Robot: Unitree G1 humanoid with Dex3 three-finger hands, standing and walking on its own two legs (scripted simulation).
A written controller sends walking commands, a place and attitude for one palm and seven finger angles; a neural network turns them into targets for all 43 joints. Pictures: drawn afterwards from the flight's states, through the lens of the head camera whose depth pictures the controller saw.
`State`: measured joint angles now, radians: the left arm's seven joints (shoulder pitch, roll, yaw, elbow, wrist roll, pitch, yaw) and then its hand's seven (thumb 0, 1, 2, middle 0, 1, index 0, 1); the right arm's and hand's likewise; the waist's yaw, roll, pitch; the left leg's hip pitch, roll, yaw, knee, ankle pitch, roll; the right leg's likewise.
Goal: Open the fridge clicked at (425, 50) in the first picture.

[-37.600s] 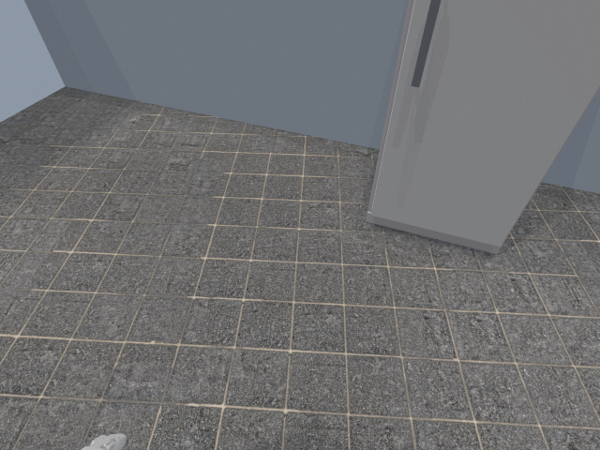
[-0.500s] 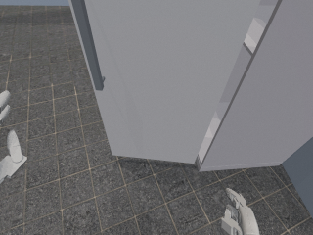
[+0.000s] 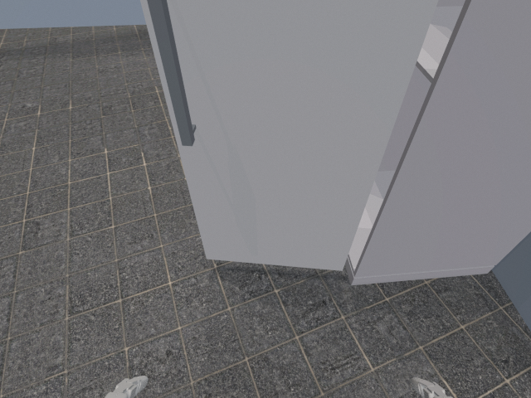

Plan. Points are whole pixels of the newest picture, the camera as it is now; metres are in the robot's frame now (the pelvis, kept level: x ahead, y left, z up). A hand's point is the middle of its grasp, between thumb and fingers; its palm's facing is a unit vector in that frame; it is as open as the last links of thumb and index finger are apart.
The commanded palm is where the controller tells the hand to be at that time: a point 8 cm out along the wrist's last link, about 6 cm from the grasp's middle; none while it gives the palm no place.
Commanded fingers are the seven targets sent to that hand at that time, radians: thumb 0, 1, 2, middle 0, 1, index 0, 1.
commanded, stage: let the arm hang, fingers relaxed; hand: left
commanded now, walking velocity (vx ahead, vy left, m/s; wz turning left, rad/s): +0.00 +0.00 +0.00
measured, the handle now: (177, 73) +0.71 +0.21 +0.15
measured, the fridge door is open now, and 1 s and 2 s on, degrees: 79 79 79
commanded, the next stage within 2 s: look to check the result in 0.86 s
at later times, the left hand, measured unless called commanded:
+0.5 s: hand out of the picture -0.04 +0.22 -0.16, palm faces +0.03 -0.97 -0.25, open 7.3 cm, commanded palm none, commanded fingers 0.00 0.90 0.90 -0.20 -0.30 -0.20 -0.30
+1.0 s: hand out of the picture +0.03 +0.21 -0.16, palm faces -0.01 -0.97 -0.23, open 7.3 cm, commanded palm none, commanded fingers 0.00 0.90 0.90 -0.20 -0.30 -0.20 -0.30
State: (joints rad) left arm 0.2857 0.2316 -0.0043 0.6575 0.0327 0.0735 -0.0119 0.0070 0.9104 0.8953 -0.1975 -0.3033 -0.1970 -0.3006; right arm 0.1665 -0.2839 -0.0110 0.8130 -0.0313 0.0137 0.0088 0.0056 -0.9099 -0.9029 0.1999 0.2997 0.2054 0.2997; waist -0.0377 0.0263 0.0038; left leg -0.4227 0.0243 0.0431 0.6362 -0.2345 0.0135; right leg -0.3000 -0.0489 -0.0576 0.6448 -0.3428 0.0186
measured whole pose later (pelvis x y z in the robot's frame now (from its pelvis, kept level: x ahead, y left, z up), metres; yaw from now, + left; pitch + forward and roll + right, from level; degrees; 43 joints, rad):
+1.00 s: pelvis +0.01 +0.01 +0.02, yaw +1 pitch -1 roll -1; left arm 0.21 0.23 0.00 1.14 0.02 0.00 0.00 0.00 0.91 0.89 -0.20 -0.30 -0.20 -0.30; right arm 0.15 -0.25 -0.03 1.10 -0.02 0.01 -0.01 0.00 -0.91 -0.90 0.20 0.30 0.20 0.30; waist -0.01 0.00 0.05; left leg -0.28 0.00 0.04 0.40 -0.10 0.02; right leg -0.10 0.01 -0.01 0.39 -0.28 0.00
